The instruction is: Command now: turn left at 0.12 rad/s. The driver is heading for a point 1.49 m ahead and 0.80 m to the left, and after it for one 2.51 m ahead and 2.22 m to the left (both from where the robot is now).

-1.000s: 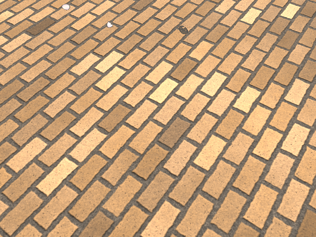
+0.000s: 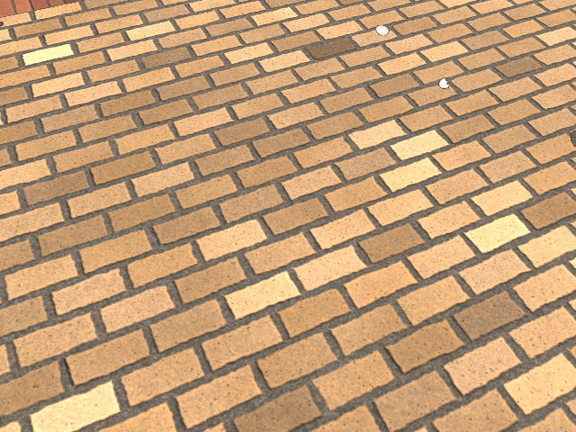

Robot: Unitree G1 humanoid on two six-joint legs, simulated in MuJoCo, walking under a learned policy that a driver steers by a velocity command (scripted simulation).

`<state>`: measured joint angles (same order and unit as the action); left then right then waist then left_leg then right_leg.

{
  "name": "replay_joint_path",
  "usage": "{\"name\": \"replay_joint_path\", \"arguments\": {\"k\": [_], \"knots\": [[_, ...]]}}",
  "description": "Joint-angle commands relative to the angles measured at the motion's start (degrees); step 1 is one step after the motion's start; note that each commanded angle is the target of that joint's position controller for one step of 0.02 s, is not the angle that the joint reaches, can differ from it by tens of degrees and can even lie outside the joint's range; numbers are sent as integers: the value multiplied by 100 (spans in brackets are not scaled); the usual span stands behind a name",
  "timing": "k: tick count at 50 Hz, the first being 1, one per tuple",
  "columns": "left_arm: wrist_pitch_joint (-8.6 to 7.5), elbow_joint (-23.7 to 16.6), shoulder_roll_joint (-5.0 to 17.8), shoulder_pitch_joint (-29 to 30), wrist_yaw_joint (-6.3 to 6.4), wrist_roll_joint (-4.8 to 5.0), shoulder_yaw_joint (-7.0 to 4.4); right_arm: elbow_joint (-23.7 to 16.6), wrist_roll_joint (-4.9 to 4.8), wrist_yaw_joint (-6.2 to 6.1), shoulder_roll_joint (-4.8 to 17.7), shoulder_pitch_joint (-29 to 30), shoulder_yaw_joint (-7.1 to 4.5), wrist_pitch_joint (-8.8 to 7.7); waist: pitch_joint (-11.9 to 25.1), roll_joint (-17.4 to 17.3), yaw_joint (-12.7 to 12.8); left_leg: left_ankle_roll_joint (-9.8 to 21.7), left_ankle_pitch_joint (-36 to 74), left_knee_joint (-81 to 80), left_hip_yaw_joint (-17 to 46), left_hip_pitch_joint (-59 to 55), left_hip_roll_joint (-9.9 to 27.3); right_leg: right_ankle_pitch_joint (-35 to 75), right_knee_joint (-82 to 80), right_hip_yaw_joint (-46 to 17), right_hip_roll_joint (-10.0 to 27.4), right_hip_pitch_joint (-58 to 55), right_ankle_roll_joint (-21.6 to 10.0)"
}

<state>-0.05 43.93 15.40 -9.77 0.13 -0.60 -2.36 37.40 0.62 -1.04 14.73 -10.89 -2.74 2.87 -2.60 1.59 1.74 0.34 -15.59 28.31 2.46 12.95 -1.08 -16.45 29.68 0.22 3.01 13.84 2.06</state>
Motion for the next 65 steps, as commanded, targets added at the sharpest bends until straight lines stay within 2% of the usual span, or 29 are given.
{"name": "replay_joint_path", "arguments": {"k": [1, 6, 13, 16, 18, 19, 20, 21, 22, 24, 27, 31, 34, 36, 37, 38, 39, 40, 42, 44, 47, 53, 57, 59, 60, 61, 62, 63, 65], "knots": [[-125, -339, 590, 178, 8, -93, -79, -409, 113, 50, 541, 351, -112, -186, 648, -953, 4, 615, 898, -713, 998, -366, 921, 363, -276, -34, 54, -103, 128], [-73, -79, 644, -20, 57, -31, -87, -238, 61, 42, 602, 102, -82, -293, 249, -677, -62, 328, 868, -654, 775, -125, 626, 786, -406, -57, 86, -178, 128], [-50, -158, 757, 113, 231, 11, -201, -427, -75, -13, 1088, 120, -274, -194, 341, -829, -185, 985, 1857, -580, 1717, -199, 897, 279, 333, 159, -171, 270, 196], [-57, -257, 688, 35, 178, 17, -220, -504, -115, -23, 1120, 229, -315, -186, 524, -1069, -101, 1187, 2234, -460, 2048, -375, 1010, -414, 637, -2, -253, 598, 101], [-112, -220, 749, -269, 114, 15, -248, -615, -174, -38, 1075, 486, -321, -166, 683, -990, 96, 1018, 2417, -143, 2007, -145, 913, 235, 163, -107, -171, 185, -57], [-138, -180, 994, -387, 94, -8, -323, -713, -179, -55, 981, 521, -312, -144, 747, -497, 72, 747, 2162, 204, 1688, 277, 599, 1179, -103, -237, 59, -323, -204], [-117, -122, 1328, -453, 90, -30, -437, -782, -205, -68, 862, 450, -301, -128, 763, 427, -17, 368, 1508, 849, 1007, 935, 108, 1569, -401, -600, 555, -798, -495], [-73, -129, 1414, -619, 98, -53, -463, -768, -202, -78, 813, 380, -291, -113, 670, 1203, 105, 47, 118, 1653, 395, 1714, -368, 2203, -874, -1441, 1354, -1154, -1099], [-60, -242, 1204, -502, 142, -88, -385, -748, -157, -74, 933, 297, -362, -97, 687, 1496, 149, -141, -2179, 3035, 203, 2171, -386, 2983, -1111, -2086, 2174, -1202, -1754], [-58, -486, 1013, 63, 196, -51, -300, -574, -202, -29, 1007, -25, -458, -33, 479, 500, -173, -307, -1887, 4172, 410, 2260, 7, 3083, -985, -1396, 1966, -874, -1662], [-10, -483, 1157, 174, 244, 10, -364, -621, -196, 11, 730, 128, -347, 63, 322, 623, -71, -491, -961, 3296, -86, 2077, 233, 2045, -1185, -455, 1446, -777, -1326], [-14, -442, 1339, -75, 196, 135, -450, -972, -208, 226, 639, 560, -242, 4, 325, 862, 186, -238, -983, 1825, -450, 1374, 398, -281, -1654, -228, 1471, -628, -1232], [-98, -396, 1423, -22, 54, 250, -487, -842, -205, 259, 763, 141, -295, -75, 275, 668, -63, 83, -560, 764, -774, 555, 264, -775, -1552, -61, 1550, -323, -1142], [-117, -338, 1095, -24, -7, 248, -396, -421, -213, 219, 860, -756, -394, -117, 391, 262, -432, 310, -300, 122, -1032, -753, -85, -1032, -648, 432, 1269, 371, -883], [-146, -385, 708, 68, -52, 131, -266, -217, -255, 166, 1173, -1513, -547, -143, 534, -579, -754, 611, -499, -223, -174, -1750, 274, -872, 1046, 950, 855, 1212, -557], [-252, -968, 385, 597, -50, -18, -145, -375, -206, 128, 2068, -1853, -700, -269, 507, -2187, -803, 1728, -1557, -1230, 3352, -2366, 1849, -1989, 3354, 886, -170, 3394, -72], [-412, -1073, 780, 944, -65, 191, -242, -436, -162, 208, 1685, -1732, -565, -476, 456, -1306, -922, 2230, -2277, -1848, 4256, -2092, 2295, -1904, 4099, -298, -168, 4027, -156], [-519, -1083, 963, 895, -128, 344, -293, -429, -144, 209, 1344, -1460, -428, -599, 45, -1217, -681, 2060, -2277, -1931, 3811, -1835, 2232, -1352, 4091, -445, 67, 4153, -307], [-628, -821, 1052, 566, -157, 114, -342, -482, -161, 171, 966, -953, -284, -647, -217, -764, -353, 1609, -1082, -1772, 2657, -1388, 1701, -294, 3470, -417, 316, 3759, -325], [-646, -719, 972, 517, -195, 4, -347, -537, -86, 87, 989, -796, -258, -631, -100, -768, -243, 1423, -2, -1855, 1955, -1075, 1311, 453, 2947, -283, 226, 3168, -171], [-604, -730, 658, 820, -194, 15, -233, -393, -121, -29, 1092, -984, -288, -630, -68, -558, -321, 1317, 875, -1815, 1369, -880, 1060, 1212, 1804, -165, -13, 2800, 82], [-634, -1005, 542, 1668, -289, 129, -138, -6, -256, -94, 1233, -1436, -351, -572, -227, -749, -618, 1121, 986, -1539, 1416, -560, 1059, 1856, 229, -226, -315, 1981, 109], [-710, -959, 848, 1247, -285, 143, -268, 79, -238, -112, 1264, -1296, -395, -503, -77, -997, -344, 915, 1768, -1021, 1788, -930, 1260, 1349, -65, -286, -339, 1296, -170], [-735, -716, 1166, 71, -192, 113, -454, -1, -164, -73, 1052, -1111, -311, -471, 750, -983, 273, 614, 2956, 472, 1485, -654, 737, 1350, -292, -144, -312, -502, -503], [-716, -660, 1486, -940, -133, 1, -515, -179, -46, -56, 703, -1117, -173, -465, 1837, -392, 623, 398, 1761, 2201, 1230, 305, 310, 746, -93, -1247, 719, -2335, -886], [-664, -467, 1813, -1232, -184, -66, -571, -300, -248, -39, 120, -2076, -19, -533, 2646, 1812, 53, 31, -1908, 4161, 863, 2338, -497, -624, -916, -4307, 2103, -3997, -1799], [-658, -562, 1170, -1026, -192, 35, -433, -124, -389, -52, 843, -1901, -144, -546, 2100, 1187, 194, -11, -1640, 4866, 1028, 2944, -44, -1738, -1387, -4585, 2056, -3546, -1668], [-616, -602, 848, -686, -137, 77, -347, -194, -375, -37, 1183, -1201, -243, -535, 1236, 707, 294, -7, -1105, 4875, 781, 3097, 204, -1502, -1439, -3467, 1835, -2710, -1433], [-557, -528, 659, -292, -93, 9, -283, -303, -205, -27, 1084, -642, -253, -525, 458, 221, 92, 9, -473, 4433, 569, 2699, 618, -42, -1590, -2120, 1381, -1314, -1276]]}}
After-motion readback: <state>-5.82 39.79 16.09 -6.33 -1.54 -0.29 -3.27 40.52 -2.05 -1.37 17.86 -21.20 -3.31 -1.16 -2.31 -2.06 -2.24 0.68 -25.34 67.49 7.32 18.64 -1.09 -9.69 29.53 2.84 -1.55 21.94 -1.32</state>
